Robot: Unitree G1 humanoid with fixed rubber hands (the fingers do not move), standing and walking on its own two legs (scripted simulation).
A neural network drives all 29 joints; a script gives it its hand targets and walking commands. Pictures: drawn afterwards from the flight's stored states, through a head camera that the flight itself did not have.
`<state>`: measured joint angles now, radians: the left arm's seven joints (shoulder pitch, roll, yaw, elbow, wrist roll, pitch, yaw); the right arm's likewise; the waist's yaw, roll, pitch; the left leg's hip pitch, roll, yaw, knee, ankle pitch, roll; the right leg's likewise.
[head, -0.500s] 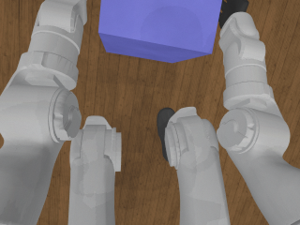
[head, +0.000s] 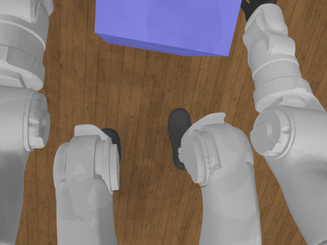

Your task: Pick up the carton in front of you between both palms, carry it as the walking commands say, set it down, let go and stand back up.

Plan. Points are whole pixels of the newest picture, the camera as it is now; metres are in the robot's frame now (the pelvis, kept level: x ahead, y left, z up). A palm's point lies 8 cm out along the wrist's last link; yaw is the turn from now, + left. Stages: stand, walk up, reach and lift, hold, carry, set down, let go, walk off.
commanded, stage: set down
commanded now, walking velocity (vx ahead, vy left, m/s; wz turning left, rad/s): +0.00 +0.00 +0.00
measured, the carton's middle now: out of the picture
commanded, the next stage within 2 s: let go in 1.10 s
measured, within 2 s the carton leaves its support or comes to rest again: neither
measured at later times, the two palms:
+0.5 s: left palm out of the picture +0.60 +0.14 -0.04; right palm out of the picture +0.52 -0.23 -0.04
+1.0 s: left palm out of the picture +0.60 +0.16 +0.11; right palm out of the picture +0.52 -0.23 +0.11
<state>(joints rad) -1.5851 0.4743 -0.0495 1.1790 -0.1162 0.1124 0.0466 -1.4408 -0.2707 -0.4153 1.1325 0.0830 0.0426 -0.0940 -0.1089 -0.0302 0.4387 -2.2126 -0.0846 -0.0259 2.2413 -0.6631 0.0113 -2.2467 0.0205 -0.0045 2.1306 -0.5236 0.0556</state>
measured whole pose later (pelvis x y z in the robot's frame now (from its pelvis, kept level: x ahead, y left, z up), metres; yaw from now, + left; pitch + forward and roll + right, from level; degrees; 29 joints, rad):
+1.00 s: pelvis +0.02 +0.00 +0.21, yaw +1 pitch +49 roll -1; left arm -1.37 0.43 0.15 1.02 0.01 0.25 -0.05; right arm -1.11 -0.16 -0.39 0.70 0.06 0.23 -0.12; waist -0.13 0.03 -0.04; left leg -1.81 -0.06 -0.04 1.43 -0.46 0.01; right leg -1.84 0.02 0.02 1.35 -0.36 0.03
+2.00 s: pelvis +0.13 -0.01 +0.40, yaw +1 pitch +9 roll +0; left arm 0.09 0.20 0.09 0.52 0.03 0.01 -0.01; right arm 0.21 -0.20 -0.02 0.41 0.03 0.02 0.07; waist -0.06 -0.02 0.00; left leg -0.35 -0.02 -0.05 0.51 -0.31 0.01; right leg -0.41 0.03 0.05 0.49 -0.23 0.00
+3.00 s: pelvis +0.14 -0.02 +0.40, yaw +2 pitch +0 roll +0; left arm 0.18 0.33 0.05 0.77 0.03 0.00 0.02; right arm 0.19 -0.35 -0.03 0.75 -0.04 0.01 -0.02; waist 0.00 0.04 0.01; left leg -0.15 -0.01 -0.07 0.49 -0.34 -0.01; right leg -0.21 0.03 0.01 0.50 -0.29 -0.02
